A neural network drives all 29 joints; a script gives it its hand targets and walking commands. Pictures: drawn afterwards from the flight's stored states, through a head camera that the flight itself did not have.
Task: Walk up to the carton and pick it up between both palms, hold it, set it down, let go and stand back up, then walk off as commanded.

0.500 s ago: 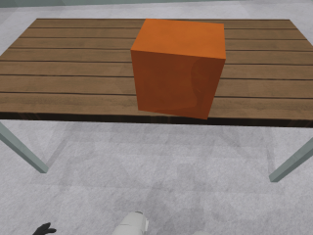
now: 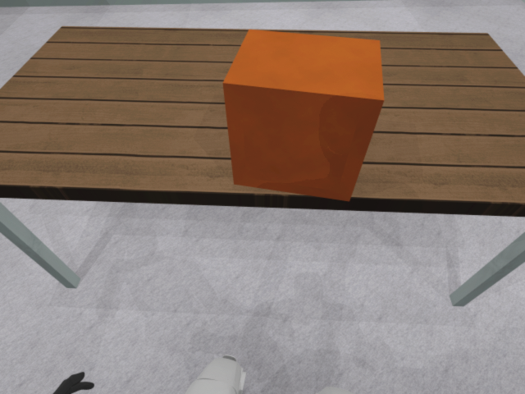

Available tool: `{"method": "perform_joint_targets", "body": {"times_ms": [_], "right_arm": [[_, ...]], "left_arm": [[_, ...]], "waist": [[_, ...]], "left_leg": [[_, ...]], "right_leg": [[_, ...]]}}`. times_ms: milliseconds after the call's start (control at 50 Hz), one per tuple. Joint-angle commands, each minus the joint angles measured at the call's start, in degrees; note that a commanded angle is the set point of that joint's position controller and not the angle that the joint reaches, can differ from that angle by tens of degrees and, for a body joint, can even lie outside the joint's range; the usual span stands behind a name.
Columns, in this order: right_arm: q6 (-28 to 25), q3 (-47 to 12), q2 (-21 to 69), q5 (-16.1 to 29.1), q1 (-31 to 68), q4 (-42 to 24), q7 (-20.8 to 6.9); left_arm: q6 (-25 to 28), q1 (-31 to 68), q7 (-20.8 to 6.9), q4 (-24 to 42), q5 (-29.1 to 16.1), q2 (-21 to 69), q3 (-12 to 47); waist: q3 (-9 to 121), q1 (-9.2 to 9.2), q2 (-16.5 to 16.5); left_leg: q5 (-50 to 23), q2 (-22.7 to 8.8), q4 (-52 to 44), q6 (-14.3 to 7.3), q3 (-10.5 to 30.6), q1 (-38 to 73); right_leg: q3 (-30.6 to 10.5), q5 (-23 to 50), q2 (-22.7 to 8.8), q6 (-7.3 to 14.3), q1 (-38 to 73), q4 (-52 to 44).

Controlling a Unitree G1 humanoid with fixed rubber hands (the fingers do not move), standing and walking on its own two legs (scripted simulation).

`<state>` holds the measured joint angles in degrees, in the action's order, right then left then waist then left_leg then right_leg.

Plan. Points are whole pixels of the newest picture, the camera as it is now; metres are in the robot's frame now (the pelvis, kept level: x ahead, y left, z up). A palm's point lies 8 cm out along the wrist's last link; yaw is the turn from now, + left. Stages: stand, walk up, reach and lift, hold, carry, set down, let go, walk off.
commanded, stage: walk up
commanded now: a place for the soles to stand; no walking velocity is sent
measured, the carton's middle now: (300, 118) +0.61 -0.01 +0.05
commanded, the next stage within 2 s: none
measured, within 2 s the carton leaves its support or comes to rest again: neither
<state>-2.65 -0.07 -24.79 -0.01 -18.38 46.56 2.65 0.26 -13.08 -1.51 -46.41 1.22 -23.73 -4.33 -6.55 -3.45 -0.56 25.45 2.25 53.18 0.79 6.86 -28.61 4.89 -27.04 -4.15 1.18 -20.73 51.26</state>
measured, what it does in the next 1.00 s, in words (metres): stands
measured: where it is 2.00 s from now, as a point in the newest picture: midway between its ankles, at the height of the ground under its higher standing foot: outside the picture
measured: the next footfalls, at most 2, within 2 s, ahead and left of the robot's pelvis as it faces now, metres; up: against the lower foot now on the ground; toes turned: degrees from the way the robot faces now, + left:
none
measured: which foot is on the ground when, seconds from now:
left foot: down 0.00-1.00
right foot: down 0.00-1.00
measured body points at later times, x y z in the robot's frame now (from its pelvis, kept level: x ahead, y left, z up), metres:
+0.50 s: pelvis +0.00 +0.04 +0.00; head +0.02 +0.05 +0.45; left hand +0.08 +0.37 -0.11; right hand +0.08 -0.28 -0.10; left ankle +0.06 +0.17 -0.70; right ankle +0.01 -0.10 -0.69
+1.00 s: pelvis +0.00 +0.03 +0.00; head +0.02 +0.04 +0.45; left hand +0.09 +0.36 -0.10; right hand +0.08 -0.29 -0.10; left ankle +0.06 +0.17 -0.70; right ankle +0.01 -0.09 -0.69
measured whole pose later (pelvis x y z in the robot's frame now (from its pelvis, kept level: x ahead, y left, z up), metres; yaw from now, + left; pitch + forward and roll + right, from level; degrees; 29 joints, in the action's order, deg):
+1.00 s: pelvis +0.00 +0.03 +0.00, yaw +2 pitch -3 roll -1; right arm -4.0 -0.1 -24.3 0.0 -18.3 46.6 1.9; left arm -0.6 -10.8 -1.3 -46.4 0.4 -23.7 -3.8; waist -6.2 -1.7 0.0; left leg 19.8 1.7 48.0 0.7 6.9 -25.1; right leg 4.8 -29.6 -3.4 0.4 -19.8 49.8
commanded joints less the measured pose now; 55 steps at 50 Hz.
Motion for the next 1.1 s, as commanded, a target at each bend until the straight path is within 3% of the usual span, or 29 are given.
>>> {"method": "perform_joint_targets", "body": {"times_ms": [0, 40, 80, 100, 160, 200, 240, 260, 280, 320, 380, 400, 420, 440, 460, 600, 660, 680, 740, 800, 820, 860, 880, 920, 960, 1000, 1020, 1060, 1080], "right_arm": [[-2.48, 4.53, -10.29, -0.9, -3.17, -1.14, 0.24], [-2.88, 5.63, -13.68, -1.38, -6.3, -0.16, 0.71], [-2.94, 6.13, -18.93, -1.73, -3.58, -2.14, 0.64], [-2.75, 6.57, -19.3, -1.35, -1.3, -2.1, 0.42], [-1.94, 5.76, -17.82, -1.88, 3.55, -2.57, 0.49], [-1.44, 4.7, -13.87, -1.59, 7.05, -2.92, 0.02], [-1.34, 4.28, -9.99, -0.71, 9.42, -4.11, 0.08], [-1.14, 4.93, -12.02, -1.0, 7.02, -3.71, 0.3], [-0.97, 5.5, -13.55, -1.3, 4.06, -2.61, 0.0], [-1.26, 5.68, -12.83, -0.59, -0.34, -1.92, -0.88], [-2.34, 6.2, -12.54, -1.12, -6.79, 0.07, -0.86], [-2.67, 6.15, -12.77, -1.26, -8.29, 0.85, -0.46], [-3.11, 6.43, -16.05, -1.92, -8.17, 0.54, 0.03], [-3.45, 6.22, -19.03, -2.19, -5.46, -0.98, 0.21], [-3.18, 6.43, -20.28, -1.77, -3.57, -1.13, 0.24], [-2.27, 4.63, -14.53, -1.02, 5.31, -2.57, 0.48], [-1.97, 3.69, -9.24, 0.46, 5.93, -2.65, 0.35], [-1.49, 4.39, -10.75, 0.1, 4.65, -2.47, 0.5], [-2.07, 4.28, -11.46, -0.55, 1.19, -2.39, -0.08], [-3.07, 4.89, -11.57, -0.81, -3.7, -0.32, 0.03], [-3.13, 5.41, -13.41, -1.07, -4.5, -0.26, 0.31], [-3.32, 5.36, -17.11, -1.6, -2.34, -1.06, 0.15], [-3.04, 5.55, -18.09, -1.54, -0.62, -1.62, 0.1], [-2.27, 5.18, -16.96, -1.53, 3.64, -1.75, 0.2], [-1.89, 4.58, -14.45, -1.31, 6.0, -2.14, -0.03], [-1.74, 4.18, -10.08, -0.64, 7.3, -2.7, 0.07], [-1.64, 4.45, -11.67, -0.92, 6.24, -2.58, 0.14], [-1.65, 4.84, -12.3, -0.6, 2.3, -1.48, -0.69], [-2.07, 4.76, -11.52, -0.43, -0.1, -1.07, -0.84]], "left_arm": [[1.35, 4.55, 0.97, 5.37, -1.15, -14.06, -3.25], [0.96, 4.05, 0.85, 5.15, -1.61, -12.41, -2.85], [-0.1, 3.34, 1.01, 5.67, -1.92, -9.87, -2.38], [-0.22, 3.5, 1.24, 4.7, -1.43, -11.64, -2.73], [0.14, 1.14, 0.61, 2.69, -0.71, -11.53, -3.1], [1.11, -2.94, 0.68, 1.66, -0.16, -12.27, -3.49], [1.98, -6.91, 1.13, 0.56, 0.74, -17.66, -4.47], [2.18, -2.79, 1.3, 1.72, 0.69, -18.71, -4.8], [2.2, -0.27, 1.28, 3.1, 0.39, -18.14, -4.92], [1.99, 4.33, 1.16, 4.57, 0.27, -17.51, -4.4], [0.98, 7.1, 0.64, 5.24, -0.08, -15.08, -3.43], [0.59, 5.63, 0.67, 4.55, -0.6, -13.11, -2.8], [0.16, 4.7, 0.51, 4.88, -1.11, -10.27, -2.19], [-0.33, 4.61, 0.81, 5.87, -1.77, -9.68, -1.97], [-0.52, 5.06, 1.17, 5.58, -1.68, -11.76, -2.59], [0.76, -0.9, 1.31, 2.2, -1.09, -10.84, -3.14], [1.95, -2.37, 1.52, 1.53, -0.02, -16.09, -3.91], [2.05, -0.31, 1.33, 1.72, -0.21, -16.49, -4.11], [2.06, 3.7, 1.01, 3.57, -0.06, -15.86, -3.43], [1.23, 5.95, 0.95, 3.81, -0.9, -13.59, -2.78], [1.0, 5.51, 0.84, 4.4, -1.22, -12.65, -2.55], [-0.08, 5.75, 0.69, 4.64, -1.74, -10.46, -2.33], [-0.12, 5.25, 0.8, 4.47, -1.35, -10.88, -2.5], [0.14, 2.81, 0.68, 2.33, -0.82, -11.57, -2.66], [0.98, 0.46, 0.52, 1.85, 0.06, -12.71, -3.22], [1.95, -2.43, 0.77, 0.5, 0.53, -17.11, -4.06], [2.25, -0.72, 0.89, 1.41, 0.48, -18.11, -4.22], [2.13, 2.67, 0.88, 3.05, 0.17, -16.96, -3.75], [1.86, 4.83, 0.94, 3.7, 0.02, -16.89, -3.45]], "waist": [[6.66, 3.61, -6.95], [8.74, 4.82, -3.19], [8.01, 3.76, 7.15], [5.38, 2.87, 6.11], [1.52, 1.2, 8.21], [3.29, -1.3, 3.49], [2.1, -3.58, -8.63], [-0.09, -1.83, -6.79], [-0.54, 0.11, -3.5], [-0.53, 2.23, -6.06], [4.73, 5.51, -4.15], [6.0, 6.31, 0.49], [6.37, 5.79, 10.21], [6.15, 4.97, 11.05], [5.39, 3.9, 7.42], [7.49, -0.76, 7.68], [7.14, -1.41, -3.61], [5.43, -0.15, -2.8], [4.14, 2.08, -4.27], [8.55, 3.94, -3.58], [9.11, 3.98, -0.3], [8.36, 3.52, 5.99], [6.7, 2.64, 6.99], [2.5, 1.04, 6.05], [2.7, -0.38, 3.01], [2.11, -1.97, -8.18], [0.85, -1.16, -7.09], [1.33, 1.46, -3.05], [2.28, 3.0, -5.49]], "left_leg": [[-12.17, -0.93, -12.04, -3.03, -10.07, 8.14], [-17.4, -0.76, -15.04, -5.83, -0.94, 15.51], [-9.92, -14.43, -25.76, -15.94, 31.46, 10.47], [-0.99, -15.94, -28.4, -17.38, 35.35, 7.47], [6.42, -11.48, -28.66, -14.46, 30.7, -1.83], [2.61, -5.95, -22.06, -9.0, 19.67, -8.12], [-1.25, 4.28, 1.93, -3.13, -1.12, -16.96], [4.49, 0.91, 6.27, -2.03, -2.71, -15.86], [4.07, -0.55, 7.31, -1.98, -2.56, -11.1], [1.51, -1.42, 2.43, -2.73, -4.84, -2.83], [-9.95, 1.24, -10.53, -3.52, -8.08, 12.53], [-8.07, 1.37, -13.86, -4.58, -3.9, 14.94], [-9.97, -6.42, -22.47, -7.63, 14.58, 14.83], [-10.63, -13.77, -28.15, -13.98, 36.14, 14.09], [-6.22, -15.81, -28.69, -17.19, 40.57, 12.58], [-22.61, -10.05, -20.54, -11.57, 25.36, 4.56], [-17.55, 0.83, -0.12, -3.12, -0.32, -7.77], [-0.3, 0.62, 1.23, -2.61, -3.48, -7.91], [3.83, -1.57, -2.69, -3.41, -5.23, -2.52], [-17.48, -0.11, -13.69, -4.2, -5.01, 11.21], [-21.6, -2.28, -14.58, -5.61, 1.55, 12.98], [-13.06, -11.97, -23.96, -13.84, 27.58, 9.61], [-6.74, -13.21, -26.33, -15.61, 31.4, 7.56], [3.94, -11.46, -27.81, -14.02, 29.43, 0.66], [0.52, -6.04, -21.58, -9.01, 18.67, -7.16], [-2.44, 3.1, -0.88, -3.09, -1.47, -14.36], [4.1, 0.45, 3.31, -2.26, -3.3, -13.23], [3.79, -1.35, 1.71, -2.4, -3.9, -3.59], [1.44, -1.97, -5.57, -2.89, -5.86, 0.5]], "right_leg": [[-6.92, 28.71, -11.86, 8.64, 4.38, -12.76], [-3.18, 23.31, -7.39, 5.22, -1.79, -2.91], [-3.96, -4.77, 1.93, 0.89, -7.04, 3.85], [-5.35, -11.88, 2.07, 1.43, -6.25, 3.73], [-7.7, -7.59, 2.37, 2.4, -0.53, -4.45], [-11.15, -7.28, -0.98, 3.74, 7.99, -16.06], [-28.18, -17.46, -15.96, 9.19, 13.65, -33.29], [-30.54, -13.45, -21.23, 11.83, 9.19, -34.07], [-28.24, -12.51, -21.16, 12.53, 4.41, -33.51], [-19.92, -7.9, -18.07, 11.6, 0.35, -30.41], [-8.17, -0.13, -9.92, 7.1, -4.12, -17.68], [-5.46, 2.85, -7.94, 5.14, -4.73, -9.66], [-1.75, 4.18, -2.68, 2.36, -7.76, 3.36], [-5.41, -8.3, 2.39, 0.53, -12.01, 5.39], [-8.55, -13.81, 2.06, 1.12, -11.4, 6.34], [-7.97, 3.52, 1.59, 2.58, 4.26, -10.94], [-20.27, 3.4, -12.68, 8.84, 15.16, -25.45], [-23.85, 5.86, -18.47, 12.25, 11.56, -26.72], [-17.32, 17.35, -17.06, 12.2, 8.51, -22.78], [-6.57, 22.23, -9.29, 6.71, 4.15, -11.59], [-4.5, 17.28, -6.27, 4.79, 0.58, -7.23], [-4.32, -2.89, 1.66, 1.28, -3.04, -0.46], [-5.29, -8.68, 2.6, 1.63, -3.15, -1.44], [-6.51, -8.83, 2.77, 2.49, -0.11, -6.54], [-11.42, -9.68, -1.25, 4.18, 7.64, -17.18], [-26.1, -15.39, -15.43, 9.31, 12.63, -32.35], [-29.06, -9.77, -20.81, 12.54, 9.66, -33.58], [-21.99, 0.03, -18.78, 12.41, 3.63, -30.17], [-16.36, 5.66, -16.12, 11.22, 4.11, -25.78]]}}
